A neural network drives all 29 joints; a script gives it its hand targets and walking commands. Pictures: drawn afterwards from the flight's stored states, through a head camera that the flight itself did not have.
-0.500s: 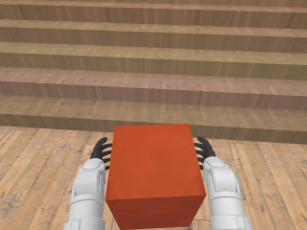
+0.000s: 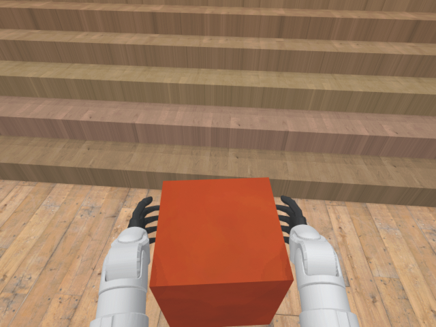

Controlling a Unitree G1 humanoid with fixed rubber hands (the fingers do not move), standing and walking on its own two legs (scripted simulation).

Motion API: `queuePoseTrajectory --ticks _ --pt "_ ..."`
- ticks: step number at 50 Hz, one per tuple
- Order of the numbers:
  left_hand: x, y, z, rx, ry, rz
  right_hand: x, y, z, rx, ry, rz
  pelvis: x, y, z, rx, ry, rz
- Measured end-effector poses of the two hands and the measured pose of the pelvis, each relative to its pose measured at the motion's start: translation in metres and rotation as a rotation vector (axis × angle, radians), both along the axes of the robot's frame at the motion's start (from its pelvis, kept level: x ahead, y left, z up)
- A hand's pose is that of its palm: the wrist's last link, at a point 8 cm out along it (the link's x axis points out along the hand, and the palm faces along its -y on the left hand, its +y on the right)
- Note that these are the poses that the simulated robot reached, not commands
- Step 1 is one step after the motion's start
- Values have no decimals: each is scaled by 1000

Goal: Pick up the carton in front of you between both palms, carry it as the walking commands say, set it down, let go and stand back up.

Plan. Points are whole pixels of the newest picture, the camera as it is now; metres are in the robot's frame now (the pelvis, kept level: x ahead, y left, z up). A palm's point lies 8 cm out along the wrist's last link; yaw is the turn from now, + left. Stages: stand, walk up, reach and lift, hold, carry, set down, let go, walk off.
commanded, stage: carry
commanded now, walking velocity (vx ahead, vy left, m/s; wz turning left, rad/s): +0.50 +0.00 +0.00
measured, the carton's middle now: (218, 255) +0.28 +0.00 -0.02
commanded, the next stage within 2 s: none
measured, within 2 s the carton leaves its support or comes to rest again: neither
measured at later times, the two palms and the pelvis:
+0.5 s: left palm (146, 180) +0.42 +0.15 +0.07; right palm (280, 174) +0.43 -0.15 +0.07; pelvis +0.16 +0.00 -0.02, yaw -1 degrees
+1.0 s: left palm (179, 112) +0.71 +0.10 +0.07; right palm (275, 109) +0.73 -0.20 +0.06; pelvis +0.45 -0.07 +0.00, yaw +3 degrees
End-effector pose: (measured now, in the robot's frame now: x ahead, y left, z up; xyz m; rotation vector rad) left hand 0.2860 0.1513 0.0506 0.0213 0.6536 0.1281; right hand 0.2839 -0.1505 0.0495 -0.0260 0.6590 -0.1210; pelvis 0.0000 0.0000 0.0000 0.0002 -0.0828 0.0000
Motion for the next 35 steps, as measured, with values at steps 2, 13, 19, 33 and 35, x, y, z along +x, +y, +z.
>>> queuePoseTrajectory --ticks 2,13,19,33,35 --pt "2 0 2 2 -5 0 2 0 2 -1 -5 -2 3 0 0 0 32 0" --pt "50 -6 20 -22 -36 14 46 -5 18 35 -35 -40 56 -6 -15 4 140 -13" --pt "85 -15 16 -51 21 52 88 -14 17 40 22 -31 102 -14 -16 0 183 36" --pt "233 -21 37 -73 57 5 215 -19 37 59 54 -116 241 -6 2 -23 193 -27" --pt "260 -29 38 -73 46 -6 240 -27 39 61 42 -127 266 -12 1 -27 192 -21"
